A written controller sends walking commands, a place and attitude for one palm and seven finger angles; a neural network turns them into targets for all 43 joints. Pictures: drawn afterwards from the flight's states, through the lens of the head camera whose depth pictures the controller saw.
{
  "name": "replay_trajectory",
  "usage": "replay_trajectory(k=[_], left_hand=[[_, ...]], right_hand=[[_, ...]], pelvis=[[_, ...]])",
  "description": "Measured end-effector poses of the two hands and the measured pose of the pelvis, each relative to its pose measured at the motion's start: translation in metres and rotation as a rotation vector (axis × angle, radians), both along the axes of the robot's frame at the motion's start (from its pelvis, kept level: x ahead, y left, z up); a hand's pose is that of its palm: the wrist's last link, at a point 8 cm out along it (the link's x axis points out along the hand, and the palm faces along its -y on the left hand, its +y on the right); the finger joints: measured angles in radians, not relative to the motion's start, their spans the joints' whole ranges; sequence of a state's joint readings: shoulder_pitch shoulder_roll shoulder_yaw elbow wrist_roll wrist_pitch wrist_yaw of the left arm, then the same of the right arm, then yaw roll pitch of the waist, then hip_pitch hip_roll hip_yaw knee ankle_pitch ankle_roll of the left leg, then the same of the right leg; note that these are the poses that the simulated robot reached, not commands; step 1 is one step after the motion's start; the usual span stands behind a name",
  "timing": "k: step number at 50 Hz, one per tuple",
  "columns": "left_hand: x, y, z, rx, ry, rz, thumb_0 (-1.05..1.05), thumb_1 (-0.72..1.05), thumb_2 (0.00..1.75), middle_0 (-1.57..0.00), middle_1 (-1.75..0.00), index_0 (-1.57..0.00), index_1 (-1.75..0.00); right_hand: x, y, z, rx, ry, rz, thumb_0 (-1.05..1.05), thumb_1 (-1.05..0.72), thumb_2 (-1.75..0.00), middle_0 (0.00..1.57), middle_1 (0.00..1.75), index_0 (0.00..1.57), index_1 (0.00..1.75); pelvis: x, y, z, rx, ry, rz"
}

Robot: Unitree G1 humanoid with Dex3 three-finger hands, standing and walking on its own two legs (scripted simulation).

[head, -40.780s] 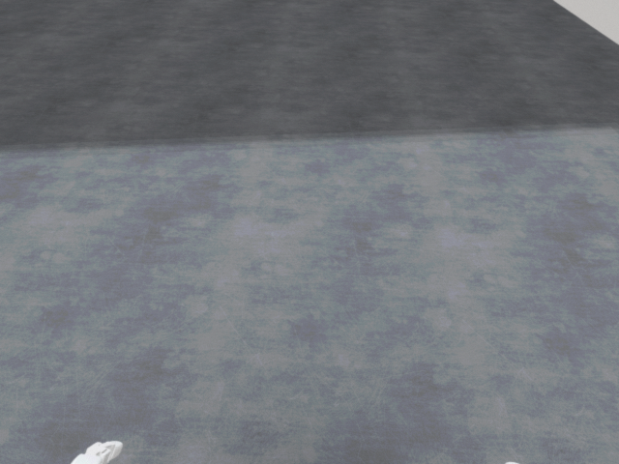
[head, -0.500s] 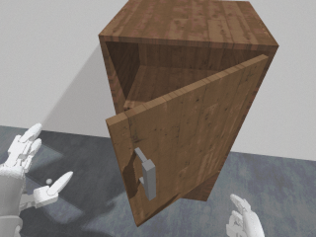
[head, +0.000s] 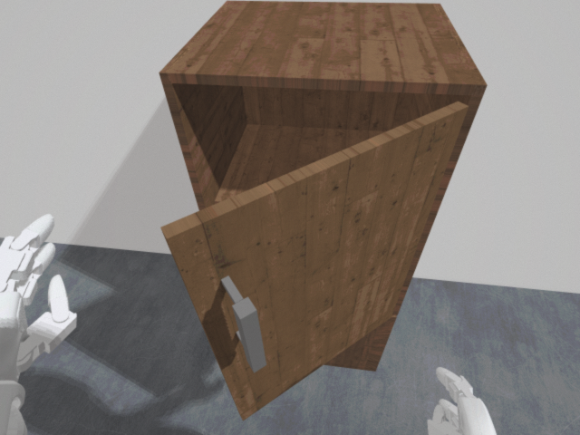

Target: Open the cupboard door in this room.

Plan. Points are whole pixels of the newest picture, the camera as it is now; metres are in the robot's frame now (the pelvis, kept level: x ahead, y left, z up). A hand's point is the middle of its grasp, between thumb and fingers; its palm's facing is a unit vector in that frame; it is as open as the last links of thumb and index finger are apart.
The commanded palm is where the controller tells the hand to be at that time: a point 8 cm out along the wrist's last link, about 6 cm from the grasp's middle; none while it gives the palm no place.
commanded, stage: draw the hand back to the body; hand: left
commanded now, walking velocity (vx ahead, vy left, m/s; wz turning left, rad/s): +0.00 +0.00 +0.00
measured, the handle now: (243, 326) +0.24 +0.09 +0.07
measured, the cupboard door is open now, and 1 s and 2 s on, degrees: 41 41 41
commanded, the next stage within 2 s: step back with the hand held close in 0.06 s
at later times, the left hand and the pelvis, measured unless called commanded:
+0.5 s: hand (69, 322) +0.18 +0.26 +0.14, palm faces +0.29 -0.81 -0.51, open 7.4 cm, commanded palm +0.12 +0.30 +0.18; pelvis -0.03 +0.01 +0.00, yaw -2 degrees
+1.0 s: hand out of the picture +0.06 +0.30 +0.16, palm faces +0.44 -0.77 -0.47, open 7.4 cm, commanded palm +0.01 +0.34 +0.18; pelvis -0.13 +0.04 -0.01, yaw +1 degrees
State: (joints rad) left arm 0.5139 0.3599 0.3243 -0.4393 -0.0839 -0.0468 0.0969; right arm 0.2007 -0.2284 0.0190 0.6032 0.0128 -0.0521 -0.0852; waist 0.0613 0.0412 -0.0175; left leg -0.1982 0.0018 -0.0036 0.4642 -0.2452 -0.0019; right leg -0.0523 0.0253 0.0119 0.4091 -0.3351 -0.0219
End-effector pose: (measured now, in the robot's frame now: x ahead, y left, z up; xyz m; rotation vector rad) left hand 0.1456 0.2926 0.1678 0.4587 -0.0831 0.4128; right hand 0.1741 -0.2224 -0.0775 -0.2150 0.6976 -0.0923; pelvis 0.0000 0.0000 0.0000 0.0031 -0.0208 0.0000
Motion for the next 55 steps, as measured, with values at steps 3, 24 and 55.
replay_trajectory(k=[3,24,55], left_hand=[[-0.002,-0.002,0.002,0.005,-0.005,0.005,0.01,0.88,0.89,-0.21,-0.30,-0.21,-0.30],[0.004,0.003,0.002,0.096,0.055,-0.102,0.01,0.89,0.89,-0.21,-0.30,-0.21,-0.30],[-0.138,0.055,0.007,0.105,-0.167,-0.041,0.01,0.89,0.89,-0.21,-0.30,-0.21,-0.30]], right_hand=[[0.000,-0.002,-0.001,0.003,-0.001,-0.002,0.02,-0.91,-0.90,0.20,0.30,0.20,0.30],[-0.028,-0.016,0.006,-0.015,0.049,-0.115,0.02,-0.91,-0.90,0.20,0.30,0.21,0.30],[-0.156,0.043,-0.009,-0.055,0.069,-0.024,0.02,-0.90,-0.90,0.20,0.30,0.21,0.30]], pelvis=[[-0.001,-0.003,0.000,0.000,-0.005,0.001],[-0.025,0.008,0.002,-0.013,0.029,-0.034],[-0.141,0.052,-0.014,-0.048,0.016,0.022]])
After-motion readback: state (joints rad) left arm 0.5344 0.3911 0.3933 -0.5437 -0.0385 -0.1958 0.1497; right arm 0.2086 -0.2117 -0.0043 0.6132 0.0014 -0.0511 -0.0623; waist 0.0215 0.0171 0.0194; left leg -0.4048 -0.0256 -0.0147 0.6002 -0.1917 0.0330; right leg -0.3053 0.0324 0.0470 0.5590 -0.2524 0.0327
